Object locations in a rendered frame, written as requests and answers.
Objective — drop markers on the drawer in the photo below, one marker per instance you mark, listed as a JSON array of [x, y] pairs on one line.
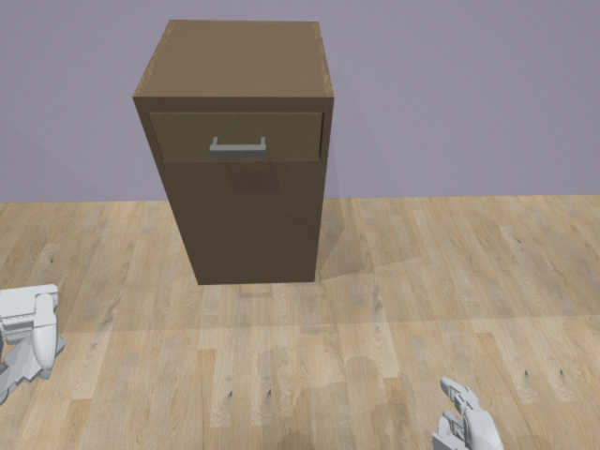
[[186, 136]]

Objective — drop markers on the right robot hand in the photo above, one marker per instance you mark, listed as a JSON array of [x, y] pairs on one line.
[[476, 431]]

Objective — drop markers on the cabinet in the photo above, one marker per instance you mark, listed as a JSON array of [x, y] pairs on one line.
[[242, 221]]

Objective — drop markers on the handle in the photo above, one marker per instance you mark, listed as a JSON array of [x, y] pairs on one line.
[[237, 150]]

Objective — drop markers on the left robot hand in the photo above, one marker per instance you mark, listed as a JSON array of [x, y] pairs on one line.
[[27, 319]]

